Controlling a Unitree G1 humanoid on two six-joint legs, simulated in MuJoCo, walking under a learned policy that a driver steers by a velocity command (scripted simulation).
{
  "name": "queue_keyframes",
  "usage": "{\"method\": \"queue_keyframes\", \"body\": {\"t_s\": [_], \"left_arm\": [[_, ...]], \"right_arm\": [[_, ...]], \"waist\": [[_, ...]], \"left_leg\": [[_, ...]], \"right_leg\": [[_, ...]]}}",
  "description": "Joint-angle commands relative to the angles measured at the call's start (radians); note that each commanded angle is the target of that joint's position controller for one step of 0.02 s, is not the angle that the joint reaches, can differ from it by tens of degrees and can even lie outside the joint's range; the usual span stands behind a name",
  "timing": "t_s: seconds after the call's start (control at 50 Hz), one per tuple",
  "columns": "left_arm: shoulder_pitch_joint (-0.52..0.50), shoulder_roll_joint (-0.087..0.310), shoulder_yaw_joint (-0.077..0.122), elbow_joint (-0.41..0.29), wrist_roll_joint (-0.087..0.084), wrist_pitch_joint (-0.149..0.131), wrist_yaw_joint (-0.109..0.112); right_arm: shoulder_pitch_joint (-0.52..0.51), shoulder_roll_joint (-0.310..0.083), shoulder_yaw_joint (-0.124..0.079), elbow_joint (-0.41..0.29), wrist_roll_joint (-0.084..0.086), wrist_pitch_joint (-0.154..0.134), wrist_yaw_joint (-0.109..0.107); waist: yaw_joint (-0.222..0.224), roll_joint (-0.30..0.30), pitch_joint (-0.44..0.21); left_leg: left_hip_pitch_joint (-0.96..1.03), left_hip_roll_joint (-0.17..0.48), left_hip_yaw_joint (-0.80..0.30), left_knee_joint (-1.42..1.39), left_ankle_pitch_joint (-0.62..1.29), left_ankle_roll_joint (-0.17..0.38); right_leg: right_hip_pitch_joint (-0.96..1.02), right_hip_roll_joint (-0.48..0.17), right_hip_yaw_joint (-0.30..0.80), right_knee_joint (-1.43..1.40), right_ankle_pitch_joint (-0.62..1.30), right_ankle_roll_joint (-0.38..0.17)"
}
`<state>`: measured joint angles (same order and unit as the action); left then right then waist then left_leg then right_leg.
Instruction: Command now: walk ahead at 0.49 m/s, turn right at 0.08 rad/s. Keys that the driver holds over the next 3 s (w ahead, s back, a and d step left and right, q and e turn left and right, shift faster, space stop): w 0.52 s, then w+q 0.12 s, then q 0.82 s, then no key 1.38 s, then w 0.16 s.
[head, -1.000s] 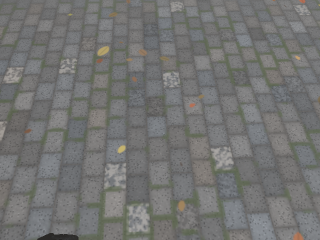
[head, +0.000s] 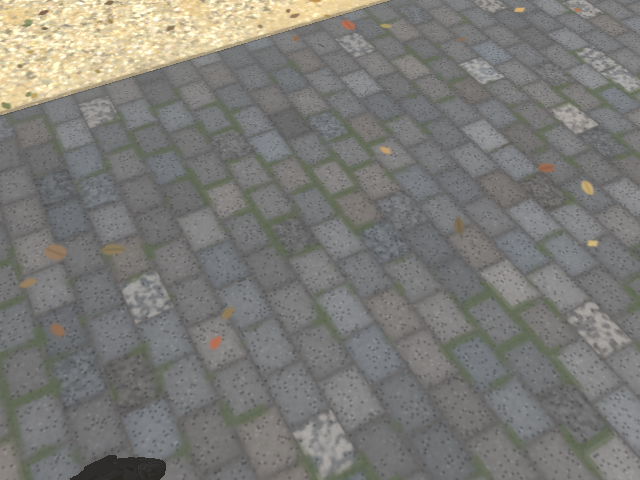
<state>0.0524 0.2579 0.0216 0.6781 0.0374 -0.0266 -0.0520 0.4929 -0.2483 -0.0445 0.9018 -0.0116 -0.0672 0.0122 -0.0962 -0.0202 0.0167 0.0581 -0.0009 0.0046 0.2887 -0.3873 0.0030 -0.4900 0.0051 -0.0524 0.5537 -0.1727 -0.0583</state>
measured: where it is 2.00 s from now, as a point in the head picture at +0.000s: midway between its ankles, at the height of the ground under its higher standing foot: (307, 455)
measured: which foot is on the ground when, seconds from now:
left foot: down 0.00-0.02, up 0.04-0.52, down 0.54-1.00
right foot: up 0.00-0.00, down 0.02-0.56, up 0.58-1.00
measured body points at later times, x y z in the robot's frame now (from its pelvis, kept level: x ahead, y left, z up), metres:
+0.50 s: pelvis +0.27 -0.01 +0.00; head +0.31 +0.00 +0.45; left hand +0.22 +0.25 -0.14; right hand +0.48 -0.23 -0.10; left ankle +0.42 +0.09 -0.72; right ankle +0.11 -0.09 -0.73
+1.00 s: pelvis +0.50 +0.00 +0.00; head +0.53 +0.00 +0.45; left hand +0.62 +0.27 -0.11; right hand +0.56 -0.27 -0.13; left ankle +0.43 +0.08 -0.73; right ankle +0.61 -0.08 -0.72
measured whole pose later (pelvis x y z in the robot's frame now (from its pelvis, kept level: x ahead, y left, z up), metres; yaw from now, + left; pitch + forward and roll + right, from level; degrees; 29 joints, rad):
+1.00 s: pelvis +0.50 +0.00 +0.00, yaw +12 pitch +0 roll +1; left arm 0.09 0.24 0.01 0.81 0.01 -0.03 0.02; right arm 0.35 -0.27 -0.07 0.89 -0.01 -0.01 0.00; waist -0.07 -0.02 0.06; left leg -0.14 -0.13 -0.11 0.47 -0.32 0.07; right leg -0.43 0.01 0.03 0.57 -0.15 0.01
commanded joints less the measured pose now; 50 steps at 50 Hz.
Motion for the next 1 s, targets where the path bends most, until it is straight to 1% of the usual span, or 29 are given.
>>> {"method": "queue_keyframes", "body": {"t_s": [0.02, 0.04, 0.06, 0.08, 0.1, 0.12, 0.14, 0.16, 0.2, 0.24, 0.3, 0.36, 0.44, 0.48, 0.5, 0.52, 0.54, 0.56, 0.58, 0.6, 0.62, 0.66, 0.68, 0.72, 0.76, 0.82, 0.92, 0.98, 1.0], "left_arm": [[0.272, 0.136, 0.049, 0.028, 0.019, -0.032, 0.034], [0.421, 0.236, 0.072, 0.039, 0.040, -0.037, 0.050], [0.436, 0.273, 0.081, 0.053, 0.013, -0.027, 0.051], [0.365, 0.213, 0.069, 0.063, -0.015, -0.022, 0.049], [0.289, 0.156, 0.052, 0.059, -0.018, -0.026, 0.046], [0.242, 0.117, 0.041, 0.058, -0.015, -0.031, 0.043], [0.225, 0.098, 0.034, 0.065, -0.019, -0.037, 0.044], [0.220, 0.086, 0.030, 0.073, -0.020, -0.043, 0.044], [0.250, 0.096, 0.034, 0.099, -0.026, -0.058, 0.043], [0.279, 0.107, 0.038, 0.125, -0.032, -0.064, 0.043], [0.318, 0.095, 0.035, 0.158, -0.034, -0.065, 0.041], [0.364, 0.108, 0.037, 0.191, -0.032, -0.069, 0.042], [0.411, 0.129, 0.038, 0.235, -0.024, -0.063, 0.053], [0.396, 0.143, 0.040, 0.247, -0.018, -0.059, 0.060], [0.386, 0.154, 0.042, 0.252, -0.014, -0.057, 0.063], [0.377, 0.155, 0.041, 0.257, -0.014, -0.051, 0.063], [0.373, 0.138, 0.034, 0.240, -0.017, -0.052, 0.064], [0.488, 0.035, 0.012, 0.212, -0.053, -0.055, 0.052], [0.443, 0.114, 0.034, 0.225, -0.017, -0.056, 0.054], [0.351, 0.120, 0.040, 0.195, -0.012, -0.057, 0.051], [0.299, 0.105, 0.033, 0.182, -0.011, -0.065, 0.046], [0.298, 0.075, 0.027, 0.182, 0.004, -0.046, 0.043], [0.309, 0.062, 0.024, 0.187, 0.007, -0.033, 0.043], [0.305, 0.048, 0.022, 0.176, 0.003, -0.017, 0.047], [0.255, 0.047, 0.021, 0.156, -0.003, -0.008, 0.052], [0.151, 0.046, 0.016, 0.121, -0.010, 0.001, 0.058], [0.055, 0.071, 0.015, 0.086, -0.024, 0.000, 0.072], [0.125, 0.100, 0.024, 0.100, -0.028, -0.017, 0.083], [0.181, 0.108, 0.027, 0.112, -0.021, -0.030, 0.089]], "right_arm": [[-0.024, -0.166, -0.030, -0.041, 0.011, -0.007, -0.009], [-0.014, -0.079, -0.005, -0.100, 0.028, -0.010, -0.003], [0.023, -0.091, -0.013, -0.101, 0.012, -0.005, -0.008], [-0.059, -0.150, -0.031, -0.099, -0.008, 0.004, -0.011], [-0.101, -0.124, -0.023, -0.110, -0.007, -0.002, -0.002], [-0.116, -0.104, -0.019, -0.105, -0.006, 0.000, 0.004], [-0.103, -0.100, -0.019, -0.094, -0.017, 0.011, 0.008], [-0.080, -0.087, -0.016, -0.079, -0.024, 0.022, 0.016], [-0.096, -0.074, -0.015, -0.081, -0.027, 0.033, 0.026], [-0.178, -0.067, -0.014, -0.105, -0.030, 0.037, 0.031], [-0.317, -0.054, -0.005, -0.148, -0.026, 0.035, 0.034], [-0.428, -0.039, 0.008, -0.180, -0.018, 0.030, 0.036], [-0.503, -0.061, 0.006, -0.209, -0.018, 0.027, 0.029], [-0.463, -0.075, -0.001, -0.201, -0.020, 0.021, 0.021], [-0.387, -0.090, -0.009, -0.176, -0.022, 0.017, 0.013], [-0.235, -0.108, -0.020, -0.125, -0.027, 0.008, 0.002], [-0.052, -0.164, -0.038, -0.077, -0.045, 0.001, -0.010], [0.041, -0.293, -0.074, -0.062, -0.057, 0.003, -0.016], [-0.018, -0.241, -0.063, -0.060, -0.009, 0.014, -0.003], [-0.133, -0.202, -0.053, -0.073, 0.007, 0.017, 0.000], [-0.195, -0.141, -0.038, -0.082, 0.005, 0.016, 0.005], [-0.231, -0.098, -0.024, -0.066, 0.008, 0.007, 0.001], [-0.228, -0.100, -0.023, -0.060, 0.007, 0.000, 0.002], [-0.205, -0.131, -0.032, -0.048, 0.008, -0.012, 0.003], [-0.193, -0.154, -0.038, -0.044, 0.006, -0.007, 0.002], [-0.162, -0.151, -0.039, -0.039, 0.008, 0.012, -0.002], [-0.122, -0.165, -0.050, -0.041, -0.001, 0.044, -0.015], [-0.176, -0.179, -0.062, -0.066, -0.003, 0.059, -0.025], [-0.209, -0.177, -0.063, -0.078, 0.008, 0.060, -0.027]], "waist": [[0.198, 0.086, -0.144], [0.244, -0.099, -0.304], [0.216, -0.204, -0.342], [0.191, -0.087, -0.186], [0.156, -0.063, -0.075], [0.127, -0.054, -0.030], [0.100, -0.075, -0.003], [0.081, -0.081, -0.001], [0.070, -0.065, 0.003], [0.075, -0.053, 0.037], [0.099, -0.045, 0.069], [0.127, -0.042, 0.074], [0.137, -0.029, 0.087], [0.108, -0.034, 0.062], [0.073, -0.042, 0.017], [0.006, -0.019, -0.066], [-0.061, 0.020, -0.183], [-0.024, 0.264, -0.328], [-0.010, 0.178, -0.311], [0.038, 0.123, -0.139], [0.055, 0.064, -0.059], [0.116, 0.074, 0.017], [0.131, 0.073, 0.010], [0.149, 0.062, -0.011], [0.145, 0.073, -0.017], [0.112, 0.102, -0.027], [0.064, 0.122, -0.041], [0.098, 0.132, -0.029], [0.135, 0.109, -0.031]], "left_leg": [[-0.216, 0.150, -0.026, 0.370, 0.834, 0.091], [-0.494, 0.063, 0.034, 0.711, 0.412, 0.051], [-0.661, -0.047, -0.005, 0.907, -0.146, 0.052], [-0.724, 0.020, -0.062, 0.954, -0.072, 0.066], [-0.723, 0.056, -0.056, 0.913, 0.009, 0.071], [-0.689, 0.082, -0.044, 0.857, 0.053, 0.068], [-0.649, 0.095, -0.032, 0.822, 0.071, 0.056], [-0.613, 0.099, -0.025, 0.805, 0.086, 0.045], [-0.619, 0.098, -0.006, 0.781, 0.119, 0.031], [-0.684, 0.114, 0.006, 0.726, 0.188, 0.014], [-0.723, 0.117, 0.025, 0.571, 0.303, -0.003], [-0.668, 0.089, 0.052, 0.415, 0.390, 0.006], [-0.643, 0.059, 0.058, 0.313, 0.363, 0.051], [-0.561, 0.021, 0.074, 0.274, 0.279, 0.084], [-0.459, -0.013, 0.087, 0.255, 0.236, 0.102], [-0.275, -0.040, 0.100, 0.194, 0.252, 0.129], [-0.018, 0.079, -0.024, 0.191, 0.212, 0.175], [0.285, 0.381, -0.527, 0.129, 0.110, 0.326], [0.253, 0.386, -0.726, 0.004, 0.133, 0.333], [0.109, 0.343, -0.558, -0.002, 0.098, 0.307], [-0.020, 0.302, -0.458, -0.036, 0.168, 0.287], [-0.191, 0.217, -0.313, -0.074, 0.393, 0.241], [-0.229, 0.203, -0.266, -0.066, 0.573, 0.243], [-0.262, 0.183, -0.194, -0.034, 0.872, 0.259], [-0.277, 0.157, -0.158, -0.020, 0.946, 0.255], [-0.268, 0.122, -0.149, 0.011, 0.920, 0.220], [-0.194, 0.130, -0.233, 0.096, 0.854, 0.194], [-0.197, 0.122, -0.320, 0.184, 0.736, 0.154], [-0.235, 0.085, -0.321, 0.258, 0.656, 0.121]], "right_leg": [[0.515, 0.003, 0.018, -0.080, 0.003, -0.078], [0.807, -0.303, 0.400, -0.128, -0.197, -0.158], [0.816, -0.449, 0.741, -0.252, -0.147, -0.226], [0.700, -0.383, 0.631, -0.255, -0.153, -0.209], [0.569, -0.334, 0.497, -0.282, -0.065, -0.188], [0.483, -0.276, 0.398, -0.316, -0.002, -0.159], [0.418, -0.237, 0.334, -0.341, 0.058, -0.140], [0.379, -0.211, 0.285, -0.363, 0.105, -0.136], [0.366, -0.200, 0.243, -0.392, 0.193, -0.153], [0.369, -0.194, 0.210, -0.430, 0.207, -0.163], [0.382, -0.165, 0.151, -0.441, 0.273, -0.155], [0.403, -0.162, 0.115, -0.432, 0.346, -0.140], [0.522, -0.213, 0.125, -0.395, 0.437, -0.129], [0.573, -0.220, 0.110, -0.306, 0.641, -0.111], [0.584, -0.212, 0.097, -0.204, 0.780, -0.097], [0.553, -0.176, 0.062, -0.020, 0.819, -0.079], [0.394, -0.137, 0.026, 0.235, 0.598, -0.061], [0.031, 0.042, -0.036, 0.656, 0.013, -0.004], [-0.103, 0.065, 0.091, 0.753, -0.324, -0.017], [-0.163, -0.006, 0.107, 0.754, -0.235, -0.022], [-0.148, -0.045, 0.097, 0.693, -0.163, -0.020], [-0.052, -0.084, 0.087, 0.582, -0.129, 0.007], [-0.003, -0.079, 0.077, 0.560, -0.134, 0.027], [0.027, -0.062, 0.058, 0.514, -0.129, 0.064], [0.015, -0.050, 0.045, 0.435, -0.083, 0.088], [0.013, -0.035, 0.038, 0.304, 0.013, 0.101], [0.037, 0.001, 0.065, 0.158, 0.022, 0.091], [0.151, 0.016, 0.094, -0.018, -0.006, 0.064], [0.253, 0.003, 0.096, -0.152, 0.099, 0.049]]}}
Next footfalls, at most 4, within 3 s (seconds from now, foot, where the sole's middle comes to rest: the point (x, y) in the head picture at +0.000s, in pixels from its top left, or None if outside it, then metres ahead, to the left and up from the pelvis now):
0.02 right None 0.15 -0.09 -0.77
0.54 left None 0.47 0.09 -0.77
1.02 right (332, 390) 0.65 -0.07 -0.77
1.46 left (254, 466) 0.50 0.10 -0.77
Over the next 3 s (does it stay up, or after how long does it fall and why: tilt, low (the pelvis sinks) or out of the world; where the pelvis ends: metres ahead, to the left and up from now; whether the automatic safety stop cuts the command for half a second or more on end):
stays up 0.54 0.00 0.01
